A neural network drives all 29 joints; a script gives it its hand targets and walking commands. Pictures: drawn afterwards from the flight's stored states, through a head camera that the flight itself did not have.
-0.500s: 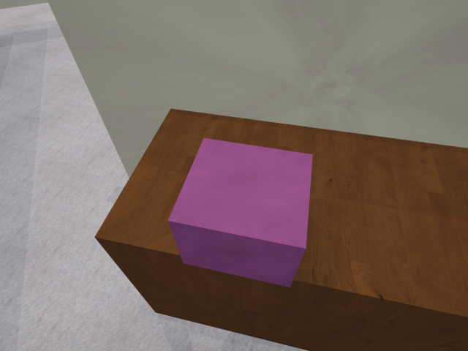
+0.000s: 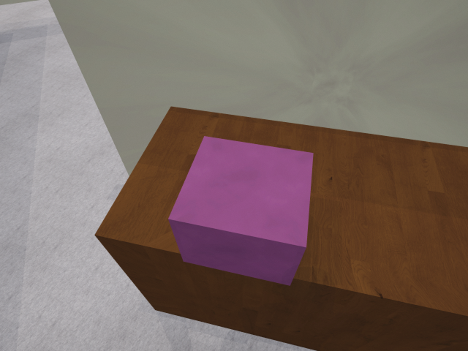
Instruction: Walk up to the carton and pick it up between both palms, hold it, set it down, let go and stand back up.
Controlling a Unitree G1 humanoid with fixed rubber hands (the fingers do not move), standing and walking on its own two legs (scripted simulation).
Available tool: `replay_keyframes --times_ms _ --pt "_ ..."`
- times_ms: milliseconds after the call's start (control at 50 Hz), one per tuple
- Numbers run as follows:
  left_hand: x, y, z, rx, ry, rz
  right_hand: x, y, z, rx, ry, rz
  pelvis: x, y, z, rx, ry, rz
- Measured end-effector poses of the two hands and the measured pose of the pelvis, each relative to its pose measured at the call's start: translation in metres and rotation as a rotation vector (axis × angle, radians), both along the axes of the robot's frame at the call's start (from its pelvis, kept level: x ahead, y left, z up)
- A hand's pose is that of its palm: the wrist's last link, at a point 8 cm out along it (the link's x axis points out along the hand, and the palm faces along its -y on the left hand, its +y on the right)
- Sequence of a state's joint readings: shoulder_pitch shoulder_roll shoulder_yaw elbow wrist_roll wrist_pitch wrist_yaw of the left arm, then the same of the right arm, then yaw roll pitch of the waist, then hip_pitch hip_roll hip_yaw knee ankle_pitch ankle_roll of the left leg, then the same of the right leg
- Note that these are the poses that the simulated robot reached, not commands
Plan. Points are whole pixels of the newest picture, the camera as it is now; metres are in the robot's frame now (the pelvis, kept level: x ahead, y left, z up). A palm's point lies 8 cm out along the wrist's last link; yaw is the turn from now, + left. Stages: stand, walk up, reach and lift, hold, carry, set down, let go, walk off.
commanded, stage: stand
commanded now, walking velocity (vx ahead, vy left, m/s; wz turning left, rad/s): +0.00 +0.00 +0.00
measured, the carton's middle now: (246, 209) +0.39 -0.01 -0.04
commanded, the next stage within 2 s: walk up in 0.06 s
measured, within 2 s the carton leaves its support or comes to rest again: neither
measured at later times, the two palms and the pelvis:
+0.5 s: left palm out of the picture +0.01 +0.21 -0.14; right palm out of the picture -0.04 -0.29 -0.16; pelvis -0.04 -0.05 -0.01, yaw +1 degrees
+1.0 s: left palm out of the picture -0.19 +0.19 -0.11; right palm out of the picture -0.08 -0.33 -0.16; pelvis -0.16 -0.07 -0.01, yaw +3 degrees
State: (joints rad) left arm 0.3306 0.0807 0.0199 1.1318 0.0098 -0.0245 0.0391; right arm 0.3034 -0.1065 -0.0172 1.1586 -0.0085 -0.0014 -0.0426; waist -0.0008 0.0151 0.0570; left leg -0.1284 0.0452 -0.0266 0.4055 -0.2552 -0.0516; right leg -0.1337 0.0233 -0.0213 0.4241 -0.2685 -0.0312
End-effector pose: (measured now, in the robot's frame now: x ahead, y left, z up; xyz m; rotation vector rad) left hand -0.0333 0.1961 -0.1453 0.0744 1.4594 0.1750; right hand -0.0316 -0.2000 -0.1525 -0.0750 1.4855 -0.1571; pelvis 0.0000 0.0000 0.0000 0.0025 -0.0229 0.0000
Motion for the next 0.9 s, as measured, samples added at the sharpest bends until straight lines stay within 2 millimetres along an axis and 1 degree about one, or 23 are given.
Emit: replay_keyframes --times_ms 180,260,300,340,380,440,500,540,560,600,660,700,740,780,840,900 --pt "-0.002 0.000 0.001 0.002 0.009 0.001 -0.006 0.000 0.001 -0.003 0.019 -0.004 0.001 0.000 0.000 -0.002 0.004 -0.001" --pt "-0.002 0.000 0.000 -0.001 0.009 0.005 -0.005 0.001 0.000 0.000 0.019 -0.004 0.002 0.000 0.000 -0.002 0.005 0.001" --pt "-0.002 0.004 -0.003 0.008 0.022 0.012 -0.002 -0.002 0.000 -0.019 0.001 -0.012 -0.002 -0.002 -0.003 0.001 0.015 -0.008" --pt "-0.002 0.012 -0.006 0.033 0.050 -0.016 0.001 -0.014 0.000 -0.050 -0.037 -0.030 -0.010 -0.007 -0.006 0.002 0.022 -0.022" --pt "0.003 0.020 -0.007 0.065 0.065 -0.048 -0.002 -0.031 0.003 -0.086 -0.063 -0.038 -0.018 -0.017 -0.006 -0.005 0.032 -0.024" --pt "0.023 0.024 -0.003 0.119 0.006 -0.061 -0.011 -0.062 0.003 -0.123 -0.047 -0.015 -0.030 -0.033 -0.008 -0.010 0.052 -0.004" --pt "0.044 0.016 0.003 0.175 -0.112 -0.042 -0.012 -0.093 -0.010 -0.122 -0.019 0.026 -0.042 -0.051 -0.015 0.011 0.063 0.017" --pt "0.048 0.005 0.005 0.205 -0.170 -0.041 -0.007 -0.113 -0.025 -0.111 -0.031 0.047 -0.052 -0.063 -0.022 0.011 0.053 0.029" --pt "0.045 -0.003 0.009 0.209 -0.181 -0.041 -0.004 -0.121 -0.030 -0.109 -0.046 0.054 -0.057 -0.067 -0.023 -0.002 0.044 0.042" --pt "0.033 -0.017 0.018 0.211 -0.192 -0.039 0.004 -0.133 -0.031 -0.105 -0.074 0.068 -0.065 -0.073 -0.019 0.024 0.045 0.054" --pt "0.004 -0.034 0.033 0.211 -0.167 -0.022 0.014 -0.142 -0.022 -0.074 -0.108 0.080 -0.074 -0.080 -0.006 0.085 0.052 0.027" --pt "-0.016 -0.039 0.039 0.216 -0.140 -0.005 0.018 -0.146 -0.017 -0.053 -0.144 0.083 -0.081 -0.084 -0.001 0.094 0.058 0.038" --pt "-0.033 -0.040 0.042 0.222 -0.134 0.012 0.017 -0.149 -0.014 -0.041 -0.163 0.094 -0.089 -0.087 0.001 0.095 0.059 0.049" --pt "-0.050 -0.038 0.044 0.231 -0.133 0.025 0.012 -0.151 -0.014 -0.039 -0.163 0.106 -0.099 -0.089 0.000 0.096 0.061 0.051" --pt "-0.080 -0.033 0.045 0.244 -0.118 0.045 -0.001 -0.152 -0.015 -0.040 -0.155 0.121 -0.114 -0.088 -0.001 0.093 0.062 0.054" --pt "-0.109 -0.026 0.043 0.249 -0.102 0.054 -0.016 -0.149 -0.016 -0.044 -0.154 0.132 -0.132 -0.083 -0.003 0.083 0.056 0.060"
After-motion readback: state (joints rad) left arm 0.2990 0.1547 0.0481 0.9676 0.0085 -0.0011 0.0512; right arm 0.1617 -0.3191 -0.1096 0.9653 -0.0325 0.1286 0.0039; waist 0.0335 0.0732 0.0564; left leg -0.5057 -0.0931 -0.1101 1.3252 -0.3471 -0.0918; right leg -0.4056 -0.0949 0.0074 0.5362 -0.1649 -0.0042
